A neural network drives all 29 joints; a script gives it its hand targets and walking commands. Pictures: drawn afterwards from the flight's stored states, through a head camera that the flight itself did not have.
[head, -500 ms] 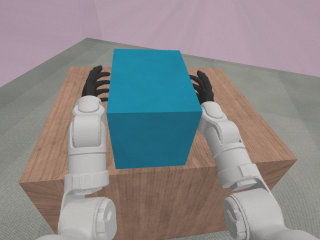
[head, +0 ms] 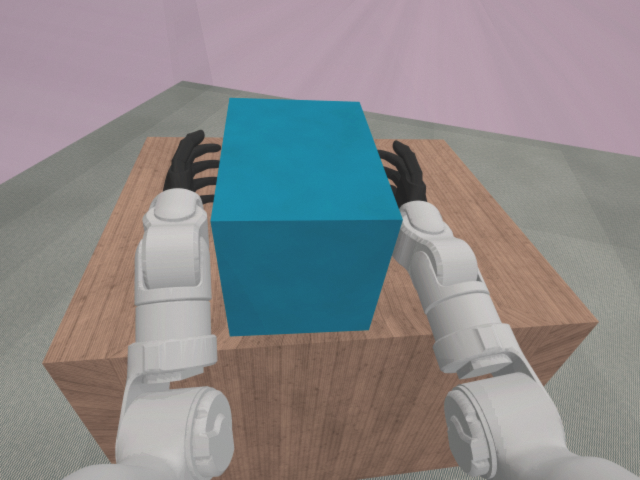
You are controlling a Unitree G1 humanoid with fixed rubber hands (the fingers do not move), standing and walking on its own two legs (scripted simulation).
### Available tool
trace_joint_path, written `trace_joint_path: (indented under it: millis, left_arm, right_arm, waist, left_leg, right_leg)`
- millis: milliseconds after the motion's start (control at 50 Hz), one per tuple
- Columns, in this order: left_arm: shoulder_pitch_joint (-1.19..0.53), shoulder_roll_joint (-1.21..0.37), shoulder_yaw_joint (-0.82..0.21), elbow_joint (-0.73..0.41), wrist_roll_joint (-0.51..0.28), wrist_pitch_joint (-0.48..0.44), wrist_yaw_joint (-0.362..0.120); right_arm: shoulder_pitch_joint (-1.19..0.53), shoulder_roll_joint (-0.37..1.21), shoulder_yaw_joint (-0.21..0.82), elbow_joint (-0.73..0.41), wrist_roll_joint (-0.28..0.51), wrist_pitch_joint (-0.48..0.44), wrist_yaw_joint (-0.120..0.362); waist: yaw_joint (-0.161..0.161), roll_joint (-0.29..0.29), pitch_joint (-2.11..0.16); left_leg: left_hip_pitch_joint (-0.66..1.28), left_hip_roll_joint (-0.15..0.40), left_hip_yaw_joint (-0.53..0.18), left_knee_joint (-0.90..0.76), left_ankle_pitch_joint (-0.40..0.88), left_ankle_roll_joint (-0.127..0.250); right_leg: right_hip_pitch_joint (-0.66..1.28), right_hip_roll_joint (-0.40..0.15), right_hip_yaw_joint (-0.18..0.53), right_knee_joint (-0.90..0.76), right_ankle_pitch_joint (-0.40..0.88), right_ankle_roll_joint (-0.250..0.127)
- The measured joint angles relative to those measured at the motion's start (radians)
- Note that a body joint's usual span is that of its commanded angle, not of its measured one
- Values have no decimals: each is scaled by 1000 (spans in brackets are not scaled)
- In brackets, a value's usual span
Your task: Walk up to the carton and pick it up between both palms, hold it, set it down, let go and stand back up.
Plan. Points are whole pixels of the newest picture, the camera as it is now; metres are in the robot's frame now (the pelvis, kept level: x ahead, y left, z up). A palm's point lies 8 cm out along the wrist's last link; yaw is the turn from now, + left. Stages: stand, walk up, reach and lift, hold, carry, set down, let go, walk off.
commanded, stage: hold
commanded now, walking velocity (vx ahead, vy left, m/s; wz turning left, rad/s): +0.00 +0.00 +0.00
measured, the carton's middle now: (298, 212) +0.38 +0.01 +0.18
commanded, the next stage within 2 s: none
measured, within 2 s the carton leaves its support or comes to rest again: neither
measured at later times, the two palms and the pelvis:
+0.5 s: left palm (182, 197) +0.36 +0.15 +0.22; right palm (405, 205) +0.36 -0.12 +0.21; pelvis +0.00 +0.00 +0.00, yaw +0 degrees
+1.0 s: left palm (183, 197) +0.36 +0.15 +0.22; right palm (407, 205) +0.36 -0.12 +0.21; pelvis +0.00 +0.00 +0.00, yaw +0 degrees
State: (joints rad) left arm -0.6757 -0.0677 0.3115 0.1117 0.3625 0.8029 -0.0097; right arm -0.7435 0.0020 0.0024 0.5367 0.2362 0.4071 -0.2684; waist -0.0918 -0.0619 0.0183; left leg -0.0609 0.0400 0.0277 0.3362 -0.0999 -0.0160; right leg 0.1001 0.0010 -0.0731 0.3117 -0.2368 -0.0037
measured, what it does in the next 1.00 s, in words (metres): stands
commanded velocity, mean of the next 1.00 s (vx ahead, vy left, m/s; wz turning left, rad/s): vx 0.00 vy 0.00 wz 0.00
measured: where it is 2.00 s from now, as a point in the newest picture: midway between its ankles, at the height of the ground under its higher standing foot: outside the picture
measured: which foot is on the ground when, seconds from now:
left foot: down 0.00-1.00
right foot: down 0.00-1.00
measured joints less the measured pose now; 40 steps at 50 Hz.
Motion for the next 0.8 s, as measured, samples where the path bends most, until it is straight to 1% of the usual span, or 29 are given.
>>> trace_joint_path:
  millis: [200, 800]
  left_arm:
    - [-5, 4, -3, 5, 1, -2, -1]
    - [13, -4, -13, -26, 4, 5, 6]
  right_arm:
    - [-4, 0, -3, 7, 3, -5, -1]
    - [10, -4, 6, -12, 8, -6, 3]
  waist:
    - [0, -4, -4]
    - [-3, -1, 5]
  left_leg:
    - [-8, 0, 2, 2, 0, 1]
    - [-1, -1, 3, 8, -8, 2]
  right_leg:
    - [-9, 0, 2, 2, 1, 1]
    - [2, -2, 4, -2, -1, 3]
